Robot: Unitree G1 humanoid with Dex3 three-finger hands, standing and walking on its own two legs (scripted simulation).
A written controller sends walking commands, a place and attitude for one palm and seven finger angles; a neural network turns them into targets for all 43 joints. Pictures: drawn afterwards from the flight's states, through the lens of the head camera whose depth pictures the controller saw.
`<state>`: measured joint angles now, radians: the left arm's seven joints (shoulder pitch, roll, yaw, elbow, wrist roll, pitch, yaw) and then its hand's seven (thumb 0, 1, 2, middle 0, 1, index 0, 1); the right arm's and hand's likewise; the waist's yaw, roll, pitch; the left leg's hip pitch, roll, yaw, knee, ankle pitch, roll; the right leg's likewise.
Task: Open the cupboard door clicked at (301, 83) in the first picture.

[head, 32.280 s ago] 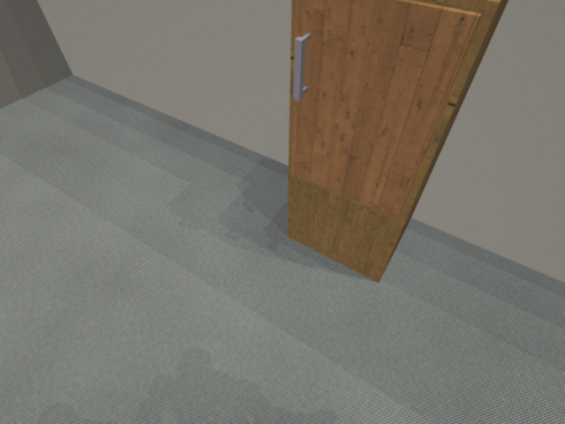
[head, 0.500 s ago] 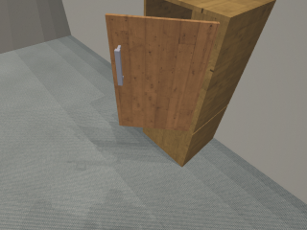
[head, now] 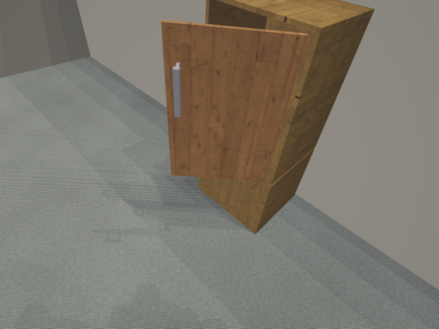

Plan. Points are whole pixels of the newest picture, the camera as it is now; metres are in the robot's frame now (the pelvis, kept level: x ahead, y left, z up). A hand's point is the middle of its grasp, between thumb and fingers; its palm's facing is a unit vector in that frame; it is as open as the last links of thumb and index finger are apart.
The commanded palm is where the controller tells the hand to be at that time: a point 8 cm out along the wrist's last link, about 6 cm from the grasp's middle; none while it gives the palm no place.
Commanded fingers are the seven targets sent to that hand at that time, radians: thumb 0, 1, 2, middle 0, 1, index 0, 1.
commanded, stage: come to a stop and stand still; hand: left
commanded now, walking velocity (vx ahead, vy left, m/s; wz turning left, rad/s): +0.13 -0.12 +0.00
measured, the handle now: (177, 90) +0.76 +0.18 +0.07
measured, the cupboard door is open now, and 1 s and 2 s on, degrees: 43 43 43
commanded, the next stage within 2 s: look again from close up in 0.38 s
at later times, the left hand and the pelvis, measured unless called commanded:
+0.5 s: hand out of the picture -0.06 +0.13 -0.17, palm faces +0.01 -1.00 -0.09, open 7.3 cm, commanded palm none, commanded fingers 0.00 0.90 0.90 -0.20 -0.30 -0.20 -0.30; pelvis -0.01 +0.00 +0.01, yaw -2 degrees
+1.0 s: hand out of the picture -0.05 +0.16 -0.17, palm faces +0.00 -0.99 -0.16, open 7.3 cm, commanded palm none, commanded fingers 0.00 0.90 0.90 -0.20 -0.30 -0.20 -0.30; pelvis -0.02 +0.00 +0.01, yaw -2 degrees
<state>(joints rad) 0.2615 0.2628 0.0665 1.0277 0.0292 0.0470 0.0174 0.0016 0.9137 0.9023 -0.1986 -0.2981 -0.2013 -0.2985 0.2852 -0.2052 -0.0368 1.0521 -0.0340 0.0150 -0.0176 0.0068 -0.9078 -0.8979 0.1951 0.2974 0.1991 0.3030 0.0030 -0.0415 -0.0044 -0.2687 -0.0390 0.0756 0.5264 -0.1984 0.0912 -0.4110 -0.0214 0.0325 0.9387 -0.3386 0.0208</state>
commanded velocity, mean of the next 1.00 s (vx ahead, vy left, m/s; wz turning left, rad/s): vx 0.01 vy -0.01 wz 0.00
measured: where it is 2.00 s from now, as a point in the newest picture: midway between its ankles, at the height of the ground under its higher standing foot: outside the picture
